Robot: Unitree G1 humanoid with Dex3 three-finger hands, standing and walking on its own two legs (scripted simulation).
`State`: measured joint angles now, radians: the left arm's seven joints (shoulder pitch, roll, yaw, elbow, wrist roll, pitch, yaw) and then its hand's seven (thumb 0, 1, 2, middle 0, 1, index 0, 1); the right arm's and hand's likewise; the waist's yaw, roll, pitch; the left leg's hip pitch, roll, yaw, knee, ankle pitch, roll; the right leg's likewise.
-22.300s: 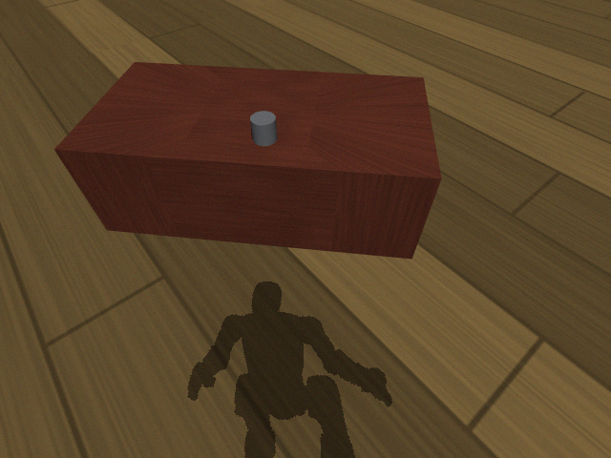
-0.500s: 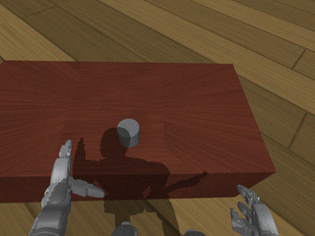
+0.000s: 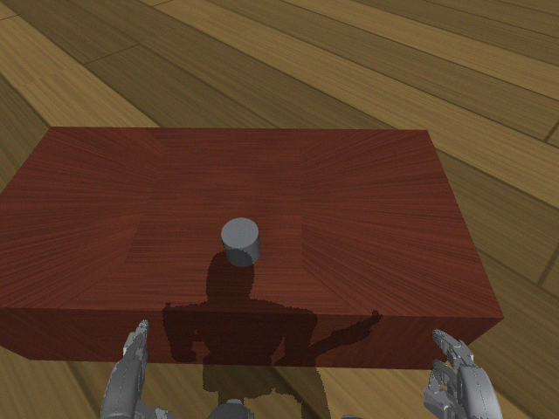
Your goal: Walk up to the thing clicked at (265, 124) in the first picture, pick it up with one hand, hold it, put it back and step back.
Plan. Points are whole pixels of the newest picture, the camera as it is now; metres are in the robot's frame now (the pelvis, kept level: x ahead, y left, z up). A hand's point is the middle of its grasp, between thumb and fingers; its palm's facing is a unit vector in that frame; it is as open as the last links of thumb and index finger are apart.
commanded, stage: home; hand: left
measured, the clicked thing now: (241, 242) +0.53 +0.13 -0.22
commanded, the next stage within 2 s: stand in 1.78 s
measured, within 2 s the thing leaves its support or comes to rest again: neither
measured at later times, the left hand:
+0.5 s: hand (173, 385) +0.18 +0.18 -0.05, palm faces +0.12 -0.96 -0.24, open 17.3 cm
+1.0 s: hand (171, 372) +0.19 +0.18 -0.05, palm faces +0.11 -0.97 -0.24, open 17.3 cm
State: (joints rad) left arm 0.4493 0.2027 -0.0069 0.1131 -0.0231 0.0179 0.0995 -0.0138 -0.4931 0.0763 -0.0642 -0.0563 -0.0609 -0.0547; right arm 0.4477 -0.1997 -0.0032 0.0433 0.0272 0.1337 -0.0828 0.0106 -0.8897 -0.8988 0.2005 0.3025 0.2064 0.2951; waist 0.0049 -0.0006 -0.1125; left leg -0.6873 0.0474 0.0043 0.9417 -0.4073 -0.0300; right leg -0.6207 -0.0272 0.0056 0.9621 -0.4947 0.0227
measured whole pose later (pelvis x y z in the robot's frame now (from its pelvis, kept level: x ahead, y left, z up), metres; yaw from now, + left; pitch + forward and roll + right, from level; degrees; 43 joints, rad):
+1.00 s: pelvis +0.02 +0.01 +0.00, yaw -1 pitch +11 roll +0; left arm 0.46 0.20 0.00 0.07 -0.02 0.01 0.10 -0.01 -0.50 0.07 -0.06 -0.06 -0.06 -0.05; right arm 0.47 -0.19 -0.01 0.01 0.02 0.14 -0.07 0.01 -0.90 -0.90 0.20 0.30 0.21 0.30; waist 0.00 -0.01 -0.13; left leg -0.70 0.05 0.02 0.97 -0.45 -0.02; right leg -0.63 -0.03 0.02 0.97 -0.52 0.03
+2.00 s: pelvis +0.00 +0.00 +0.01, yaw +1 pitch +3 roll +0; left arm 0.31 0.29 -0.02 0.43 0.08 0.03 0.04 -0.01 -0.46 0.12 -0.11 -0.11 -0.10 -0.11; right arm 0.18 -0.27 0.00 0.68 -0.07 -0.02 -0.03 0.01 -0.90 -0.90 0.20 0.30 0.21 0.30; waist 0.00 0.01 -0.01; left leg -0.56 0.05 -0.01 0.91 -0.41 -0.03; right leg -0.49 -0.02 -0.01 0.92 -0.49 0.00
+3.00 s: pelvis +0.00 +0.01 +0.06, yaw +0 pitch -3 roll +0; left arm 0.13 0.33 0.01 1.18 0.02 0.00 0.01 0.00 0.91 0.89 -0.21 -0.30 -0.20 -0.30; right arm 0.14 -0.33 -0.02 1.15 -0.02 -0.01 0.00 0.00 -0.90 -0.90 0.20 0.30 0.21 0.30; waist 0.00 0.01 0.05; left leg -0.16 0.03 0.02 0.37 -0.15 -0.02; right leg -0.09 -0.04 0.00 0.36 -0.22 0.03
